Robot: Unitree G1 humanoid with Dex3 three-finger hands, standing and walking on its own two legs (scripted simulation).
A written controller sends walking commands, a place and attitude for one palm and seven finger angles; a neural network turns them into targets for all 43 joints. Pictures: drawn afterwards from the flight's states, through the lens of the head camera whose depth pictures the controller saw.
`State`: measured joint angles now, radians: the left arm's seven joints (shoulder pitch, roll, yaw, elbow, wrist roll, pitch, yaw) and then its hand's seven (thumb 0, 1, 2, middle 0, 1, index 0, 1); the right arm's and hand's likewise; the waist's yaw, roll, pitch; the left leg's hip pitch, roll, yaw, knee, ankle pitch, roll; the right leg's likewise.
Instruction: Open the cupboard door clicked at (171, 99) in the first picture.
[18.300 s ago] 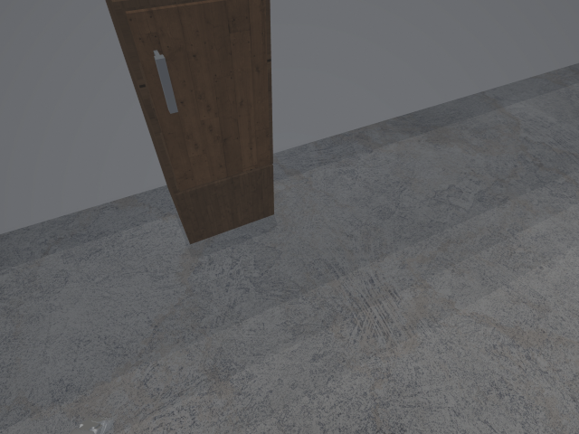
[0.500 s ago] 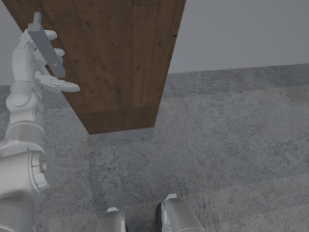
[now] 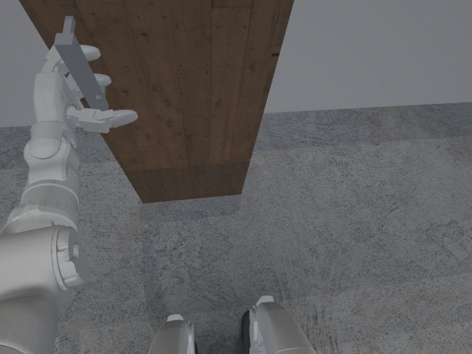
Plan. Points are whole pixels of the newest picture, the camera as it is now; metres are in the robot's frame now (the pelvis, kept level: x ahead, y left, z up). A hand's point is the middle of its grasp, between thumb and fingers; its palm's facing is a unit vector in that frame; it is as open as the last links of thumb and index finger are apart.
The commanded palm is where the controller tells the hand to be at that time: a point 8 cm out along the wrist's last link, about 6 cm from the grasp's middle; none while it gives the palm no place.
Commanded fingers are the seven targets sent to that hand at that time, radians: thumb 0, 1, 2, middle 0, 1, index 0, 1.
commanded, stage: close the thumb around the handle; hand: left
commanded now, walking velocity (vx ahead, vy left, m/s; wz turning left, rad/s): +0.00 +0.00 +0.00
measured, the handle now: (87, 70) +0.57 +0.21 +0.07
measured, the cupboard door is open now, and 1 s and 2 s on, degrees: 0 14 43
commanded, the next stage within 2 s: pull the door open along its arc in 0.44 s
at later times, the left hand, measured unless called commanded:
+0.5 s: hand (100, 95) +0.52 +0.18 +0.06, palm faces +0.03 -1.00 -0.02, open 5.8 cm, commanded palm +0.50 +0.22 +0.06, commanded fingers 0.00 0.90 0.90 -0.40 -1.35 -0.40 -1.35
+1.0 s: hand (110, 137) +0.44 +0.16 +0.06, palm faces +0.02 -1.00 +0.01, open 6.1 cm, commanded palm +0.37 +0.21 +0.06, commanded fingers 0.00 0.90 0.90 -0.40 -1.35 -0.40 -1.35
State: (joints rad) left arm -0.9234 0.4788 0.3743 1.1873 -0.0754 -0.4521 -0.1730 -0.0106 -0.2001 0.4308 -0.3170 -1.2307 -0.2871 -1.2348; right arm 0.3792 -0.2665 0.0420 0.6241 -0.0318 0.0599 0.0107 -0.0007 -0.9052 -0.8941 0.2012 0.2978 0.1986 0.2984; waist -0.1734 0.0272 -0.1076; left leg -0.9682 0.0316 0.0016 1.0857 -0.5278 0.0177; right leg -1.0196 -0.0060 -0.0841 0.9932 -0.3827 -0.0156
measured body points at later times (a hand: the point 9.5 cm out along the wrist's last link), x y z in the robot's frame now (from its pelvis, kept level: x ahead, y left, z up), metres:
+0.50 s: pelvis +0.00 +0.00 +0.00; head +0.15 +0.02 +0.43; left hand +0.52 +0.23 +0.07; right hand +0.00 -0.26 -0.11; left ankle -0.02 +0.10 -0.66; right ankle +0.04 -0.12 -0.66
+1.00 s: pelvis +0.03 +0.01 +0.02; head +0.13 +0.01 +0.46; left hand +0.44 +0.21 +0.07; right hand +0.07 -0.25 -0.09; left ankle -0.02 +0.10 -0.66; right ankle +0.04 -0.12 -0.66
